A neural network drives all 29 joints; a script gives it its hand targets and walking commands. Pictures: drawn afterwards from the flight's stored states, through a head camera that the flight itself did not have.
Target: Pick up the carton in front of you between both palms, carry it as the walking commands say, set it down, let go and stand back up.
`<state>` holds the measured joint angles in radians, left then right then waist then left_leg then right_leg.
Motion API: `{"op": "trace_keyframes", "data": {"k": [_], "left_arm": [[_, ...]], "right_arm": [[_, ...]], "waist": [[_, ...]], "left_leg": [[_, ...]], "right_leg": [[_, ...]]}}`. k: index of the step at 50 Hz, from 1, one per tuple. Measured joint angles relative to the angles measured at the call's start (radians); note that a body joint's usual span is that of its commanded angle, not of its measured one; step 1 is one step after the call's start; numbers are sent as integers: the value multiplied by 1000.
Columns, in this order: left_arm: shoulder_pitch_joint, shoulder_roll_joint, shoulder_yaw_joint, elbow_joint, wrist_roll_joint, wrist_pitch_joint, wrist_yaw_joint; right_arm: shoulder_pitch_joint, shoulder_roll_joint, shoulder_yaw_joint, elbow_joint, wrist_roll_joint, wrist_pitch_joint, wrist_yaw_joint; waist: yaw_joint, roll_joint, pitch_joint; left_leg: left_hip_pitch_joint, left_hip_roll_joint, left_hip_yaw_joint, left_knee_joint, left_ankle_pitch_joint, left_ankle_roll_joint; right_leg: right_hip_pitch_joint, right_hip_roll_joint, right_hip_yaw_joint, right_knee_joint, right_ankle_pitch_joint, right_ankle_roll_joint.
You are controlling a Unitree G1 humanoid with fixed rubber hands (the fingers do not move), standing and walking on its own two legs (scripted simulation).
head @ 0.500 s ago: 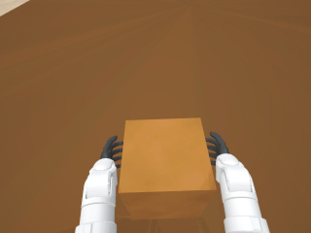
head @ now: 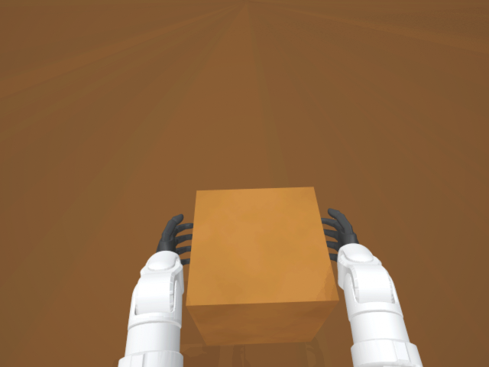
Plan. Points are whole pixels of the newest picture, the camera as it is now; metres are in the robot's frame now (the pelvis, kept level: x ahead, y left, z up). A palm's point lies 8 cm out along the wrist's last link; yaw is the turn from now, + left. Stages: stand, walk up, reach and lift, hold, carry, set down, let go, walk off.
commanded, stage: hold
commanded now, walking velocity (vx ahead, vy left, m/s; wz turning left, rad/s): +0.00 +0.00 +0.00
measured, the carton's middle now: (257, 270) +0.30 +0.00 -0.05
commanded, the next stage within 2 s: set down in 0.38 s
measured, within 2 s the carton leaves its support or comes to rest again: neither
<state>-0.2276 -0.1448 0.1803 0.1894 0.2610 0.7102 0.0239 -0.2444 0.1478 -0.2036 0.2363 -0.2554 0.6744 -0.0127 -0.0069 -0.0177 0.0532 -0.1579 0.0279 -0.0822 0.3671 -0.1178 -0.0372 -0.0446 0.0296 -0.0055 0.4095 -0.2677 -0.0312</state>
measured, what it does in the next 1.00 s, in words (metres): lowers itself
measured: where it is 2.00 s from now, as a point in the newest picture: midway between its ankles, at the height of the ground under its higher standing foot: outside the picture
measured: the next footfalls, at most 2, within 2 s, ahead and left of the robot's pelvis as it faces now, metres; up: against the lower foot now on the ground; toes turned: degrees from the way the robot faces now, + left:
none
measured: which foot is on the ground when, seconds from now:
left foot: down 0.00-1.00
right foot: down 0.00-1.00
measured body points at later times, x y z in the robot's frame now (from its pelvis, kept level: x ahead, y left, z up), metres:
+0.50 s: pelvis +0.00 +0.06 +0.00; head -0.04 +0.08 +0.45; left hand +0.32 +0.18 +0.03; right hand +0.29 -0.12 +0.04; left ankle +0.06 +0.16 -0.74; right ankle -0.02 -0.10 -0.74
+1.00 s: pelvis -0.03 +0.03 -0.06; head +0.17 +0.05 +0.34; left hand +0.35 +0.21 -0.15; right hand +0.36 -0.10 -0.14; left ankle +0.06 +0.16 -0.74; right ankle -0.02 -0.10 -0.74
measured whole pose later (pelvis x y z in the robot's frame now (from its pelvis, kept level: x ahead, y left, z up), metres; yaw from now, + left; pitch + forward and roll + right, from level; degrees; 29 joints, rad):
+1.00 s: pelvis -0.03 +0.03 -0.06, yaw -4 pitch +22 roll -1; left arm -0.60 -0.11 0.46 0.50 0.33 0.23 -0.05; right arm -0.62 0.18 -0.41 0.56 -0.30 0.19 -0.06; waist 0.08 -0.05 0.08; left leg -0.99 -0.01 -0.10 0.82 -0.22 -0.04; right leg -0.89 0.08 0.09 0.86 -0.35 0.01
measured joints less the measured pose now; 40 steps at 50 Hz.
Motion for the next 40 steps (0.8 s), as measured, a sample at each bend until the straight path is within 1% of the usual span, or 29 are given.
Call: {"op": "trace_keyframes", "data": {"k": [3,5,15,21,25,29,33,37,40], "left_arm": [[-25,-5,9,32,14,0,-6],[-40,-9,18,51,24,1,-10],[-60,-13,48,76,47,15,-13],[-73,-17,63,85,52,19,-14],[-110,-27,97,121,63,11,-16],[-183,-51,177,195,98,-21,-22],[-270,-60,264,276,146,-72,-32],[-331,-50,324,327,184,-143,-56],[-349,-37,335,338,194,-219,-71]], "right_arm": [[-7,1,-19,11,-2,3,0],[-15,3,-31,24,-6,4,2],[-62,15,-66,93,-37,1,18],[-80,21,-84,115,-55,-2,27],[-111,30,-125,146,-80,-14,37],[-178,34,-197,221,-120,-48,52],[-275,32,-270,316,-168,-99,60],[-345,40,-323,374,-212,-169,58],[-367,50,-334,382,-219,-240,46]], "waist": [[-4,-4,-3],[-3,-8,-7],[14,-27,-20],[16,-29,-26],[17,-30,-25],[26,-32,-16],[41,-35,9],[58,-40,33],[71,-41,44]], "left_leg": [[16,-6,4,0,-4,-6],[23,-11,13,0,-6,-4],[31,-43,48,7,-9,34],[30,-56,59,12,-13,50],[25,-62,64,22,-18,56],[1,-68,67,53,-32,59],[-56,-72,64,107,-52,58],[-168,-67,55,174,-69,49],[-294,-59,41,226,-74,38]], "right_leg": [[6,1,35,-3,8,11],[8,-1,53,-3,11,19],[12,-31,101,-10,20,53],[13,-39,124,-17,22,54],[4,-39,139,-2,14,44],[-29,-36,152,45,-8,37],[-94,-29,160,114,-34,43],[-206,-15,157,183,-50,59],[-328,0,145,234,-54,64]]}}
